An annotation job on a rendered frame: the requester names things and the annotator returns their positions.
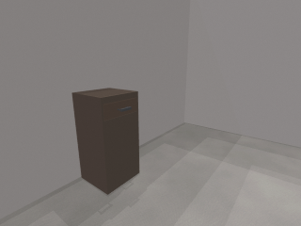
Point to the handle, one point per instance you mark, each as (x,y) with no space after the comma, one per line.
(125,108)

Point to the drawer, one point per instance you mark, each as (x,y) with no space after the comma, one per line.
(110,110)

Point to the cabinet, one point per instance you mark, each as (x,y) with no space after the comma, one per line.
(108,150)

